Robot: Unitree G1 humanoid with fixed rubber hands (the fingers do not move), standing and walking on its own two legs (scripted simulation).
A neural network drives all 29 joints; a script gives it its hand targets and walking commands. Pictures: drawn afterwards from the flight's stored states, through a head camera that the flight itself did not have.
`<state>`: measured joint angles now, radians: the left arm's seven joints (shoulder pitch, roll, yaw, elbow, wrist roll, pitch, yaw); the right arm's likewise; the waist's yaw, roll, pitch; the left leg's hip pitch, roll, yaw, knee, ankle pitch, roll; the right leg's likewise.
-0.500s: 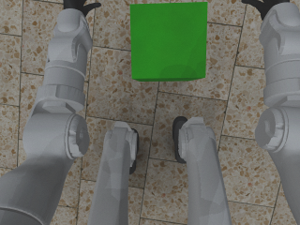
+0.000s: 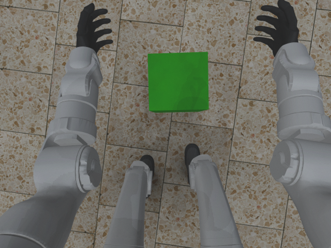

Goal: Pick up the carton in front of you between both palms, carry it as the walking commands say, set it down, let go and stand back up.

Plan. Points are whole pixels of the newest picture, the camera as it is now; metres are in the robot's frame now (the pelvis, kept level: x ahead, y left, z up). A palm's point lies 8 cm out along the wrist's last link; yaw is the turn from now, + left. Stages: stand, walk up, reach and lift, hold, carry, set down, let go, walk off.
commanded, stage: let go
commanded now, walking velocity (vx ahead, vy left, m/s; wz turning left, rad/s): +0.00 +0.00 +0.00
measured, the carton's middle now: (177, 87) +0.49 -0.05 -0.51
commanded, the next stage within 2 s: stand in 1.24 s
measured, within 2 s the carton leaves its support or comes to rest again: neither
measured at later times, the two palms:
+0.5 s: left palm (33, 121) +0.37 +0.20 +0.01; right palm (323, 120) +0.34 -0.25 +0.01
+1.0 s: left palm out of the picture +0.26 +0.25 +0.08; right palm out of the picture +0.24 -0.22 +0.07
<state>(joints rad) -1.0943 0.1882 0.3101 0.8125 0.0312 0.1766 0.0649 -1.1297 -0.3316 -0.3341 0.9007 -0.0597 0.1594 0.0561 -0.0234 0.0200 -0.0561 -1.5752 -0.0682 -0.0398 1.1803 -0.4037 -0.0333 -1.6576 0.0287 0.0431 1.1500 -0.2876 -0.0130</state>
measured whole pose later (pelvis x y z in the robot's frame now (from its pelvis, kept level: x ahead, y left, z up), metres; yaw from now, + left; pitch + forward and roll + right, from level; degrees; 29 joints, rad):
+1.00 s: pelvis +0.09 +0.02 +0.14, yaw -2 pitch -3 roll -1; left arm 0.22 0.21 0.04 0.44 0.01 0.09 -0.07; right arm 0.23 -0.22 -0.04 0.42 -0.01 0.11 0.08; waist 0.00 0.03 0.08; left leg -0.08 -0.03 -0.06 0.44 -0.31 0.02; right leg -0.16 0.03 0.04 0.42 -0.22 0.01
